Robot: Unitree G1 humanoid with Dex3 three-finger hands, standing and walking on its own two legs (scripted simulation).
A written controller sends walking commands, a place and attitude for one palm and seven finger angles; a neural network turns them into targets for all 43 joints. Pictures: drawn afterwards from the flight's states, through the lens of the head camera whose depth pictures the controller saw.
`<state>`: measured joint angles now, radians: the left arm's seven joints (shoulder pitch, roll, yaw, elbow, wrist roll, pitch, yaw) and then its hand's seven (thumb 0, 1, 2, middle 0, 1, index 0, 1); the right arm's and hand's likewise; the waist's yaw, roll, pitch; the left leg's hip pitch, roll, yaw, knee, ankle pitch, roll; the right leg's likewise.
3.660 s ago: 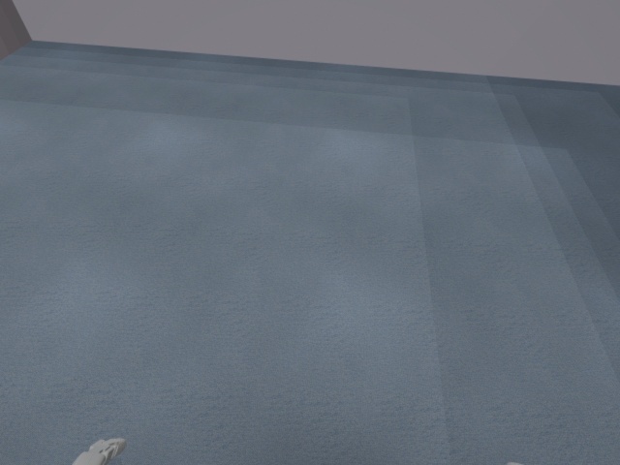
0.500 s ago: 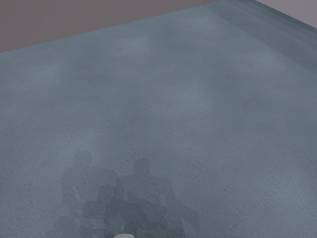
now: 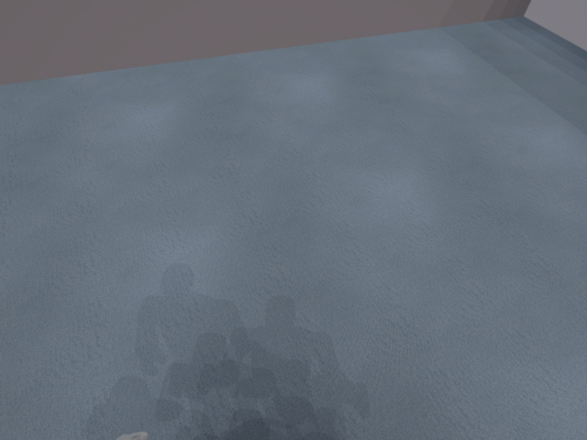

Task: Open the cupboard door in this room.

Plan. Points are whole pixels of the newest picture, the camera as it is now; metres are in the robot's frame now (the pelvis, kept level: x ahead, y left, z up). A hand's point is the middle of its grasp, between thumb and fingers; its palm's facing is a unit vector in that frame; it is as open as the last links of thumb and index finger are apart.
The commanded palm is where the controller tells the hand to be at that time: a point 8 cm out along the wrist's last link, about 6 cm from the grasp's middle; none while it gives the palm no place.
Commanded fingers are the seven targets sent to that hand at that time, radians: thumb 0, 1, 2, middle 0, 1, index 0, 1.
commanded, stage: turn or walk to find it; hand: left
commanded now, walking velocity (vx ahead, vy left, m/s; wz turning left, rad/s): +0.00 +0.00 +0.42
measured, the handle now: out of the picture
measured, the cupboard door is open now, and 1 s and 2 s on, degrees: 0 0 0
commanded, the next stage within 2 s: none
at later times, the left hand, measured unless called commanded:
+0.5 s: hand out of the picture -0.04 +0.16 -0.16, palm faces +0.28 -0.93 -0.26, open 7.3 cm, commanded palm none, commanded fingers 0.00 0.90 0.90 -0.20 -0.30 -0.20 -0.30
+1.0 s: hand out of the picture -0.09 +0.21 -0.16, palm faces +0.44 -0.86 -0.25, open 7.4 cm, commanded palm none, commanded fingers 0.00 0.90 0.90 -0.20 -0.30 -0.20 -0.30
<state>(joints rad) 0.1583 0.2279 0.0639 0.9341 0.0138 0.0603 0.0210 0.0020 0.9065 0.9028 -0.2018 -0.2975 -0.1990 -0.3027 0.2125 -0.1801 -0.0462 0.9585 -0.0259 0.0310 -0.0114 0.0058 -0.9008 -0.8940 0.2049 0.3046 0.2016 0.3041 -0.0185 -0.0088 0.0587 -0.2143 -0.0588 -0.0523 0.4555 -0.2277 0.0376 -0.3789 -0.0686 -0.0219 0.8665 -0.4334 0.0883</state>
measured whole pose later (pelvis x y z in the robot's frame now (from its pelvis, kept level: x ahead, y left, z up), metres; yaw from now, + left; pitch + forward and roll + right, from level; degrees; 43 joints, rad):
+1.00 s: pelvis -0.08 -0.01 +0.00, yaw +25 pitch -1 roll +0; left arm 0.18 0.23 0.07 0.95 0.02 0.06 0.02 0.00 0.91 0.90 -0.20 -0.30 -0.20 -0.30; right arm 0.20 -0.18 -0.05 0.96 -0.02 0.03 -0.01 0.01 -0.90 -0.89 0.20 0.30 0.20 0.30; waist -0.02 -0.01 0.05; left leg -0.24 -0.05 -0.02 0.45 -0.19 0.05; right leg -0.38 -0.08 -0.02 0.91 -0.43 0.09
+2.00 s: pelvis -0.15 -0.06 +0.00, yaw +49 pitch -1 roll +0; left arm 0.19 0.24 0.07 0.96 0.02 0.06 0.02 0.00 0.91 0.90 -0.20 -0.30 -0.20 -0.30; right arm 0.19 -0.17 -0.04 0.96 -0.02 0.02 -0.01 0.01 -0.90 -0.89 0.20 0.30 0.20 0.30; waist 0.00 -0.02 0.05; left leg -0.20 -0.05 -0.02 0.44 -0.22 0.05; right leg -0.41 -0.09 -0.03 0.97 -0.41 0.09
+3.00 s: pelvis -0.19 -0.11 +0.00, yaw +75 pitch -1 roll +0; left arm 0.18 0.24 0.06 0.96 0.02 0.06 0.02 0.00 0.91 0.90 -0.20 -0.30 -0.20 -0.30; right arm 0.18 -0.18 -0.04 0.95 -0.02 0.03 -0.01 0.01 -0.90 -0.89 0.20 0.30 0.20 0.30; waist 0.00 -0.02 0.06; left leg -0.22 -0.04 -0.02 0.45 -0.22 0.04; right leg -0.41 -0.09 -0.03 0.97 -0.42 0.09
